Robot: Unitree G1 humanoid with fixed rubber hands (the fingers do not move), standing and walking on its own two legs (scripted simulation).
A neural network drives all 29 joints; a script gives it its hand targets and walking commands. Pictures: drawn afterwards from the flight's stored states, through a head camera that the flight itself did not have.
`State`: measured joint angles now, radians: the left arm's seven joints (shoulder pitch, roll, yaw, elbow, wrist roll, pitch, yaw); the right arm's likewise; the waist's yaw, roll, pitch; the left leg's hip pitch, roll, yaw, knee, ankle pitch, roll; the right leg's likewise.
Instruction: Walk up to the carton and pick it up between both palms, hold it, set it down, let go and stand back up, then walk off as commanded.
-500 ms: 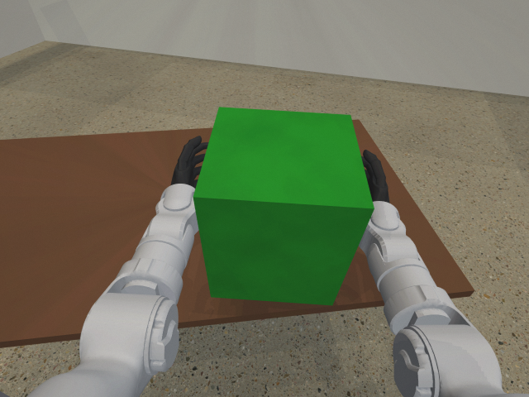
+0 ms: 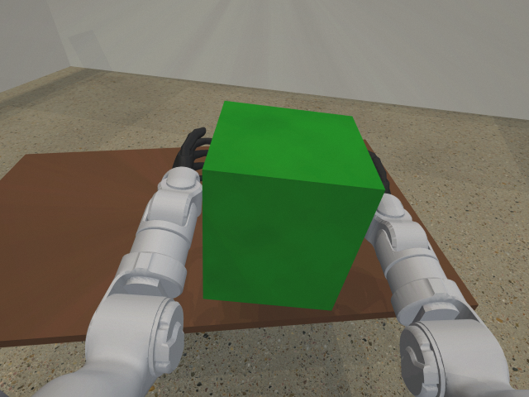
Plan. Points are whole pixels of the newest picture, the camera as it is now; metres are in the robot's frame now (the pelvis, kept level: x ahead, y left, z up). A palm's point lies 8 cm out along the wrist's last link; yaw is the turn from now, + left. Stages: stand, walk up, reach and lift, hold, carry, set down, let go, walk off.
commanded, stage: reach and lift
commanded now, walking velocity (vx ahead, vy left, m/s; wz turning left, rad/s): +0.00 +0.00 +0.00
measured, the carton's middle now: (278, 206) +0.39 -0.01 +0.14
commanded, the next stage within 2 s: hold in 0.94 s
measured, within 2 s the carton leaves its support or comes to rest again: neither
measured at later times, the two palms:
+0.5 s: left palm (175, 168) +0.39 +0.14 +0.22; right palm (374, 189) +0.38 -0.15 +0.18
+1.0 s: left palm (173, 163) +0.39 +0.14 +0.23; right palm (374, 181) +0.39 -0.15 +0.19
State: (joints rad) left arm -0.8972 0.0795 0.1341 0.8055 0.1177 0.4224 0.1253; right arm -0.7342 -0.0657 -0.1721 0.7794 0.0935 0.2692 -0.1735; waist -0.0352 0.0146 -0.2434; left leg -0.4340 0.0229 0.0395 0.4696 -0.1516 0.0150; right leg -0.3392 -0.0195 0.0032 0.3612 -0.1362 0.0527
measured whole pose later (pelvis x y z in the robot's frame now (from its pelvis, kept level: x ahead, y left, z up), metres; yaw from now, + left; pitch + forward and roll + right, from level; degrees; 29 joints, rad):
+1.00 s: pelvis +0.00 +0.00 +0.00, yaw +0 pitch +4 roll -2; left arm -0.90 0.06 0.18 0.62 0.14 0.63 0.13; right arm -0.77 -0.09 -0.15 0.69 0.14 0.42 -0.17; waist -0.02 0.01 -0.23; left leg -0.39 0.02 0.04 0.46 -0.15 0.02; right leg -0.30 -0.02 0.00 0.36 -0.14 0.05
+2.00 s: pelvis -0.01 +0.00 +0.00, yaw +0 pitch +2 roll -2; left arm -0.89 0.06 0.21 0.49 0.16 0.75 0.10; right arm -0.80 -0.11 -0.12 0.61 0.19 0.53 -0.20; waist -0.02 0.00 -0.22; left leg -0.36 0.02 0.04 0.46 -0.15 0.02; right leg -0.27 -0.02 0.00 0.35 -0.13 0.05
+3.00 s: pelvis -0.01 +0.00 +0.00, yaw +0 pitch +3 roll -2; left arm -0.89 0.06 0.21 0.49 0.15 0.76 0.11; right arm -0.80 -0.11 -0.12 0.59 0.19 0.56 -0.20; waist -0.02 0.00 -0.22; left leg -0.36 0.02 0.04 0.46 -0.15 0.02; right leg -0.27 -0.02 0.00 0.35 -0.13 0.05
